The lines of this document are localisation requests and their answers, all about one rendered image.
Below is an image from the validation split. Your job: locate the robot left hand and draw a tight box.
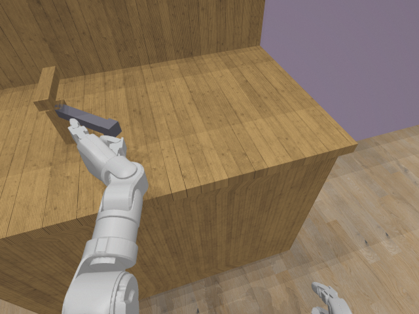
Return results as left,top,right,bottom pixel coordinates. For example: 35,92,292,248
68,118,127,181

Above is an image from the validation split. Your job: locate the counter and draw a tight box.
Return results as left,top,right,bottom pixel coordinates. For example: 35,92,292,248
0,0,358,314

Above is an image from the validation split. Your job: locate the robot left forearm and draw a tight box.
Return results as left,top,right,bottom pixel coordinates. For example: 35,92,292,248
62,156,149,314

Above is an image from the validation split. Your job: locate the tap lever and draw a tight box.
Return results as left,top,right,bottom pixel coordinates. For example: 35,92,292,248
54,103,122,137

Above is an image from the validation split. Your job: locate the robot left upper arm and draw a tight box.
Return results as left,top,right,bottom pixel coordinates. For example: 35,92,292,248
63,271,139,314

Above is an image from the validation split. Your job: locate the robot right hand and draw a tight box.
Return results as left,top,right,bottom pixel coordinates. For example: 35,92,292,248
311,282,352,314

